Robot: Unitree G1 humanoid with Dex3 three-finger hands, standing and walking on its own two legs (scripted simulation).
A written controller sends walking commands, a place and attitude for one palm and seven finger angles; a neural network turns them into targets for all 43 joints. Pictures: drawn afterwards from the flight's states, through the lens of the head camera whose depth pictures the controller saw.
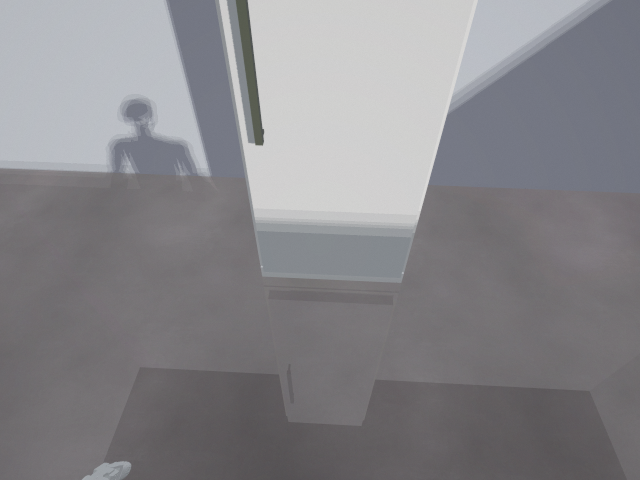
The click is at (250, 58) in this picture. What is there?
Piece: fridge door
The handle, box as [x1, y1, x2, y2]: [236, 0, 263, 145]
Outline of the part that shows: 236,0 255,144 262,145 263,129 261,127 247,0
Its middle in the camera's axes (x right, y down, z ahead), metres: -0.16 -0.40 +0.84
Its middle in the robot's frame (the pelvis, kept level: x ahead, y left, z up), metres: +0.90 +0.21 +0.13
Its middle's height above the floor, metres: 0.90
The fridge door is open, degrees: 0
